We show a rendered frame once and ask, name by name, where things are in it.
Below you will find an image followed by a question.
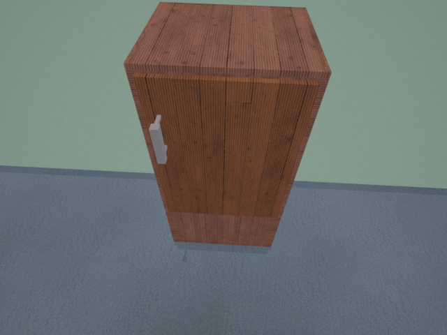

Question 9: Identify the handle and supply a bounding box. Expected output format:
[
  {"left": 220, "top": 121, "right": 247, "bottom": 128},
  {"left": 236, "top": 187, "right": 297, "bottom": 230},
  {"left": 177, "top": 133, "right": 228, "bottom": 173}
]
[{"left": 149, "top": 114, "right": 168, "bottom": 164}]

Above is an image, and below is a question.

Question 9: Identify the cupboard door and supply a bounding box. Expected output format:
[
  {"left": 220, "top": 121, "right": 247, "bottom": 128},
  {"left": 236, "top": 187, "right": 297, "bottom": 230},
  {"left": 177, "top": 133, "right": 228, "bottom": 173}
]
[{"left": 133, "top": 73, "right": 321, "bottom": 218}]

